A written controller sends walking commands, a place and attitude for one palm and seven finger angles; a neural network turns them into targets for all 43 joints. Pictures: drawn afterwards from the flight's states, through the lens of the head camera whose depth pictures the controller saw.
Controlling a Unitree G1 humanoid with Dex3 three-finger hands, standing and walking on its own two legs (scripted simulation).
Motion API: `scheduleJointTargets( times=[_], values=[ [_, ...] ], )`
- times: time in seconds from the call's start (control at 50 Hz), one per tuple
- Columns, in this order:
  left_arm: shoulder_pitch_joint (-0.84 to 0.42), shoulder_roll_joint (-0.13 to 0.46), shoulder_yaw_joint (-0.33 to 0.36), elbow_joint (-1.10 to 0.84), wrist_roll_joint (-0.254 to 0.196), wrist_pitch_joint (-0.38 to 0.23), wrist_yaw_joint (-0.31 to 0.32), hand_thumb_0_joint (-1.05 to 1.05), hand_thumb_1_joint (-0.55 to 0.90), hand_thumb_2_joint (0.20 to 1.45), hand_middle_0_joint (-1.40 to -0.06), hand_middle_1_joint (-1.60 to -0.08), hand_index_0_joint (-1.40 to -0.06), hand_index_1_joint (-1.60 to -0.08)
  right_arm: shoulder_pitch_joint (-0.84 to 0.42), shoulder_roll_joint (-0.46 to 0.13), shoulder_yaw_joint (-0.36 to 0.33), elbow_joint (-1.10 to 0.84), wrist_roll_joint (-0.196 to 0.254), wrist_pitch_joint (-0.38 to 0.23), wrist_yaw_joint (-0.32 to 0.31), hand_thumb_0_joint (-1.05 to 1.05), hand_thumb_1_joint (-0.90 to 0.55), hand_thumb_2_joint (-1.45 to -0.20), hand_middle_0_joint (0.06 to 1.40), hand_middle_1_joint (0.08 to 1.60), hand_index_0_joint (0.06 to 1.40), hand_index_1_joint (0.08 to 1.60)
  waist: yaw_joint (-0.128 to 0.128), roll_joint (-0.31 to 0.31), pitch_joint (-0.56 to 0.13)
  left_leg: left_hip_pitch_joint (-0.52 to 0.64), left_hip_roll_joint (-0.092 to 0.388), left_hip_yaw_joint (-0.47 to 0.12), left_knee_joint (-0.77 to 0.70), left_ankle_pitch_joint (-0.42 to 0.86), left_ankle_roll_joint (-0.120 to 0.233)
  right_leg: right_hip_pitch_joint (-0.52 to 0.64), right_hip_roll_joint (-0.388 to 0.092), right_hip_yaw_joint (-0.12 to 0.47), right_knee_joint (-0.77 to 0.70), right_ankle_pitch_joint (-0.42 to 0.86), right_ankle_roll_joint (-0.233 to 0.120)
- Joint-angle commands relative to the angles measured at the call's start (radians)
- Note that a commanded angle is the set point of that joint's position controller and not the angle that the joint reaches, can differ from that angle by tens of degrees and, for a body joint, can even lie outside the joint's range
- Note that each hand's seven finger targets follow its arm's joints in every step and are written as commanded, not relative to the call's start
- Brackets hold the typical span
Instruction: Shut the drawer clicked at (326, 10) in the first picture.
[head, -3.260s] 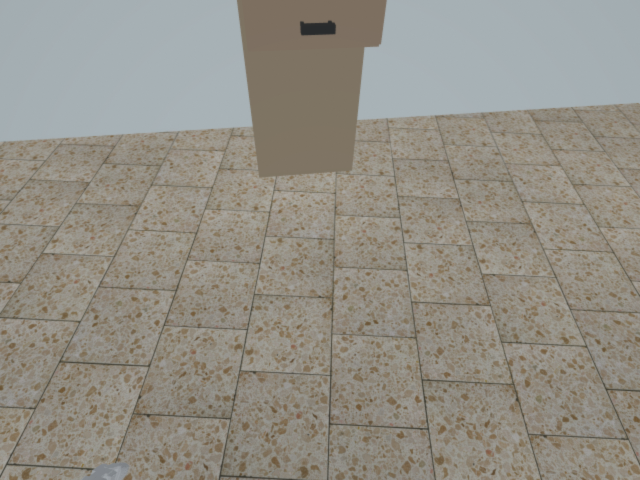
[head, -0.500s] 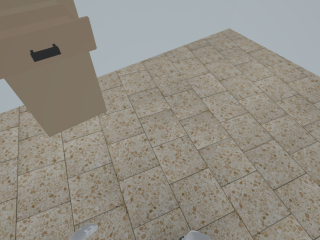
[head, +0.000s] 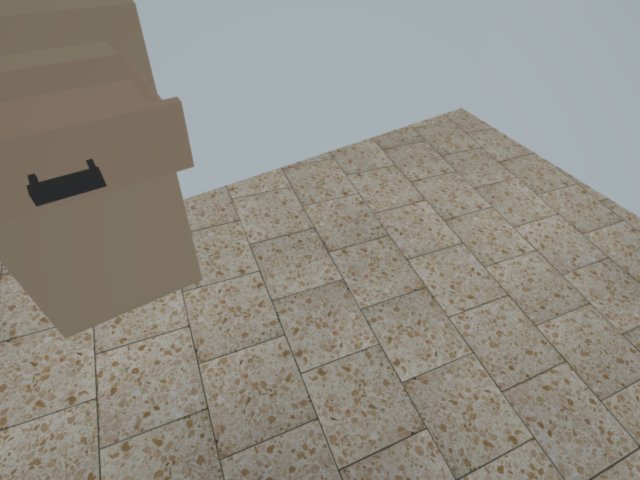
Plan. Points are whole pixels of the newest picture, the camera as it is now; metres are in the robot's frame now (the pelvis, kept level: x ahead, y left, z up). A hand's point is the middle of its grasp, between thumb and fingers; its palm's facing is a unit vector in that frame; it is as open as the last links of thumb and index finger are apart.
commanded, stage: walk to a spot facing it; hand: left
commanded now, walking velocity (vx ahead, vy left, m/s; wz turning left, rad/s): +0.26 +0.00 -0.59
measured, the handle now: (65, 178) +0.52 +0.45 +0.05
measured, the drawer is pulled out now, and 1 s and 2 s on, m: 0.29 0.29 0.29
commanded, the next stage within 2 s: turn to face it in 0.12 s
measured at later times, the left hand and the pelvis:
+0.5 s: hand (257, 374) +0.31 +0.11 -0.15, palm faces -0.08 -0.98 -0.20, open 7.4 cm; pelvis +0.17 -0.04 +0.00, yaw -2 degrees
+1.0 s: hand (174, 425) +0.22 +0.22 -0.15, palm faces +0.28 -0.92 -0.28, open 7.4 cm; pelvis +0.20 -0.02 +0.01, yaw +13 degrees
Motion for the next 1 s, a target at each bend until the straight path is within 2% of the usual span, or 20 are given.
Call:
scheduleJointTargets(
  times=[0.0, 0.08, 0.22, 0.26, 0.3, 0.32, 0.34, 0.36, 0.4, 0.46, 0.5, 0.6, 0.66, 0.68, 0.7, 0.72, 0.76, 0.82, 0.9, 0.98],
  values=[
    [-0.072, 0.016, 0.011, -0.1, 0.007, -0.027, -0.013, 0.0, 0.9, 0.9, -0.2, -0.3, -0.2, -0.3, 0.172, -0.09, -0.003, 0.028, 0.005, -0.012, -0.022, 0.0, -0.9, -0.9, 0.2, 0.3, 0.2, 0.3, -0.026, 0.144, 0.069, 0.208, 0.287, -0.273, -0.46, 0.141, 0.042, -0.353, -0.077, 0.048, 0.218, 0.17, 0.001],
    [-0.064, -0.005, 0.013, -0.115, 0.008, 0.01, -0.018, 0.0, 0.9, 0.9, -0.2, -0.3, -0.2, -0.3, 0.167, -0.08, -0.004, 0.036, 0.017, -0.017, -0.026, 0.0, -0.9, -0.9, 0.2, 0.3, 0.2, 0.3, 0.002, 0.139, 0.06, 0.22, 0.241, -0.065, -0.456, 0.35, 0.049, -0.358, -0.082, 0.004, 0.125, 0.239, 0.036],
    [-0.227, -0.032, 0.009, -0.19, 0.004, 0.008, -0.016, 0.0, 0.9, 0.9, -0.2, -0.3, -0.2, -0.3, 0.217, -0.068, -0.015, 0.071, 0.011, 0.01, -0.023, 0.0, -0.9, -0.9, 0.2, 0.3, 0.2, 0.3, -0.046, 0.17, 0.095, 0.278, 0.226, 0.053, -0.373, 0.593, 0.062, -0.289, -0.047, -0.093, -0.281, 0.277, 0.033],
    [-0.195, -0.039, 0.0, -0.177, 0.007, -0.007, -0.006, 0.0, 0.9, 0.9, -0.2, -0.3, -0.2, -0.3, 0.215, -0.061, -0.013, 0.09, 0.01, 0.015, -0.025, 0.0, -0.9, -0.9, 0.2, 0.3, 0.2, 0.3, -0.032, 0.171, 0.066, 0.271, 0.218, 0.043, -0.302, 0.66, 0.062, -0.171, -0.018, -0.099, -0.379, 0.319, 0.013],
    [-0.06, -0.014, -0.003, -0.124, 0.009, -0.025, 0.007, 0.0, 0.9, 0.9, -0.2, -0.3, -0.2, -0.3, 0.199, -0.068, -0.01, 0.103, 0.017, 0.022, -0.022, 0.0, -0.9, -0.9, 0.2, 0.3, 0.2, 0.3, 0.031, 0.16, -0.019, 0.27, 0.183, 0.034, -0.16, 0.697, 0.033, 0.029, 0.014, -0.136, -0.497, 0.391, 0.004],
    [0.012, 0.03, 0.002, -0.094, 0.011, -0.038, 0.014, 0.0, 0.9, 0.9, -0.2, -0.3, -0.2, -0.3, 0.202, -0.048, -0.005, 0.107, 0.025, 0.023, -0.016, 0.0, -0.9, -0.9, 0.2, 0.3, 0.2, 0.3, 0.063, 0.099, -0.063, 0.211, 0.141, 0.03, -0.051, 0.615, 0.002, 0.171, -0.007, -0.131, -0.568, 0.54, 0.01],
    [0.088, 0.115, 0.019, -0.065, 0.014, -0.055, 0.028, 0.0, 0.9, 0.9, -0.2, -0.3, -0.2, -0.3, 0.241, 0.004, 0.004, 0.11, 0.033, 0.023, -0.011, 0.0, -0.9, -0.9, 0.2, 0.3, 0.2, 0.3, 0.087, -0.057, -0.166, 0.025, 0.068, 0.037, 0.158, 0.288, -0.04, 0.407, -0.201, 0.045, -0.522, 0.904, -0.038],
    [0.14, 0.191, 0.03, -0.051, 0.003, -0.058, 0.028, 0.0, 0.9, 0.9, -0.2, -0.3, -0.2, -0.3, 0.287, 0.035, 0.006, 0.094, 0.042, 0.034, -0.015, 0.0, -0.9, -0.9, 0.2, 0.3, 0.2, 0.3, 0.074, -0.172, -0.253, -0.071, -0.042, -0.041, 0.404, -0.304, -0.06, 0.5, -0.407, 0.202, -0.527, 1.297, -0.15],
    [0.022, 0.186, 0.03, -0.104, -0.004, -0.047, 0.038, 0.0, 0.9, 0.9, -0.2, -0.3, -0.2, -0.3, 0.223, 0.024, 0.002, 0.059, 0.043, 0.064, -0.023, 0.0, -0.9, -0.9, 0.2, 0.3, 0.2, 0.3, 0.064, -0.251, -0.237, -0.121, -0.016, -0.185, 0.589, -0.334, -0.067, 0.335, -0.443, 0.235, -0.654, 1.012, -0.2],
    [-0.162, 0.099, 0.011, -0.157, 0.0, -0.025, 0.057, 0.0, 0.9, 0.9, -0.2, -0.3, -0.2, -0.3, 0.156, 0.022, -0.003, 0.058, 0.029, 0.099, -0.011, 0.0, -0.9, -0.9, 0.2, 0.3, 0.2, 0.3, -0.004, -0.061, -0.052, -0.101, 0.026, -0.185, 0.548, -0.204, -0.077, 0.03, -0.374, 0.045, -0.733, 0.618, -0.13],
    [-0.209, 0.1, 0.011, -0.18, 0.005, -0.016, 0.057, 0.0, 0.9, 0.9, -0.2, -0.3, -0.2, -0.3, 0.18, 0.034, -0.001, 0.048, 0.024, 0.118, -0.002, 0.0, -0.9, -0.9, 0.2, 0.3, 0.2, 0.3, -0.03, -0.088, -0.043, -0.058, 0.014, -0.148, 0.444, -0.177, -0.084, -0.039, -0.351, -0.032, -0.763, 0.452, -0.103],
    [-0.214, 0.127, 0.033, -0.208, 0.011, 0.006, 0.055, 0.0, 0.9, 0.9, -0.2, -0.3, -0.2, -0.3, 0.112, 0.003, -0.011, -0.023, 0.018, 0.118, 0.015, 0.0, -0.9, -0.9, 0.2, 0.3, 0.2, 0.3, -0.017, -0.129, -0.021, -0.063, 0.005, -0.093, 0.219, -0.151, -0.08, -0.015, -0.357, -0.097, -0.733, 0.265, -0.084],
    [-0.213, 0.14, 0.038, -0.227, 0.002, 0.02, 0.048, 0.0, 0.9, 0.9, -0.2, -0.3, -0.2, -0.3, 0.124, -0.036, -0.021, -0.053, 0.014, 0.113, 0.019, 0.0, -0.9, -0.9, 0.2, 0.3, 0.2, 0.3, -0.04, -0.059, -0.027, 0.049, -0.03, -0.054, -0.005, -0.004, -0.076, -0.049, -0.321, -0.159, -0.592, 0.205, -0.036],
    [-0.212, 0.123, 0.037, -0.242, -0.006, 0.029, 0.043, 0.0, 0.9, 0.9, -0.2, -0.3, -0.2, -0.3, 0.149, -0.077, -0.031, -0.055, 0.011, 0.107, 0.021, 0.0, -0.9, -0.9, 0.2, 0.3, 0.2, 0.3, -0.057, 0.057, -0.023, 0.117, -0.006, -0.107, -0.142, 0.045, -0.065, -0.121, -0.283, -0.179, -0.473, 0.124, 0.001],
    [-0.205, 0.07, 0.032, -0.274, -0.013, 0.039, 0.034, 0.0, 0.9, 0.9, -0.2, -0.3, -0.2, -0.3, 0.171, -0.178, -0.054, -0.074, 0.004, 0.101, 0.018, 0.0, -0.9, -0.9, 0.2, 0.3, 0.2, 0.3, -0.071, 0.347, 0.002, 0.136, 0.191, -0.45, -0.313, 0.116, 0.029, -0.289, -0.147, -0.215, -0.246, -0.076, 0.079],
    [-0.296, 0.052, 0.019, -0.332, -0.004, 0.039, 0.029, 0.0, 0.9, 0.9, -0.2, -0.3, -0.2, -0.3, 0.208, -0.254, -0.068, -0.092, -0.001, 0.098, 0.011, 0.0, -0.9, -0.9, 0.2, 0.3, 0.2, 0.3, -0.116, 0.403, 0.026, 0.081, 0.342, -0.669, -0.437, 0.169, 0.138, -0.353, -0.07, -0.133, -0.013, -0.187, 0.1],
    [-0.281, 0.063, 0.035, -0.317, 0.004, 0.039, 0.027, 0.0, 0.9, 0.9, -0.2, -0.3, -0.2, -0.3, 0.099, -0.239, -0.063, -0.105, 0.006, 0.089, -0.006, 0.0, -0.9, -0.9, 0.2, 0.3, 0.2, 0.3, -0.062, 0.303, -0.013, 0.083, 0.272, -0.619, -0.42, 0.051, 0.131, -0.403, -0.073, 0.012, 0.168, -0.043, 0.09],
    [-0.19, 0.09, 0.04, -0.263, 0.001, 0.034, 0.016, 0.0, 0.9, 0.9, -0.2, -0.3, -0.2, -0.3, -0.006, -0.181, -0.039, -0.148, 0.013, 0.073, -0.013, 0.0, -0.9, -0.9, 0.2, 0.3, 0.2, 0.3, -0.01, 0.176, -0.05, 0.128, 0.147, -0.42, -0.367, 0.242, 0.087, -0.342, -0.077, 0.022, 0.139, 0.124, 0.107],
    [-0.191, 0.095, 0.033, -0.271, -0.01, 0.038, 0.026, 0.0, 0.9, 0.9, -0.2, -0.3, -0.2, -0.3, 0.036, -0.206, -0.051, -0.135, 0.015, 0.078, -0.012, 0.0, -0.9, -0.9, 0.2, 0.3, 0.2, 0.3, -0.035, 0.125, -0.103, 0.255, 0.15, -0.433, -0.332, 0.403, 0.132, -0.302, -0.052, 0.026, -0.002, 0.07, 0.12],
    [-0.212, 0.099, 0.028, -0.292, -0.014, 0.039, 0.03, 0.0, 0.9, 0.9, -0.2, -0.3, -0.2, -0.3, 0.039, -0.226, -0.059, -0.131, 0.014, 0.093, -0.006, 0.0, -0.9, -0.9, 0.2, 0.3, 0.2, 0.3, -0.052, 0.163, -0.085, 0.25, 0.143, -0.48, -0.325, 0.384, 0.145, -0.255, -0.031, 0.027, -0.121, 0.024, 0.119]
  ],
)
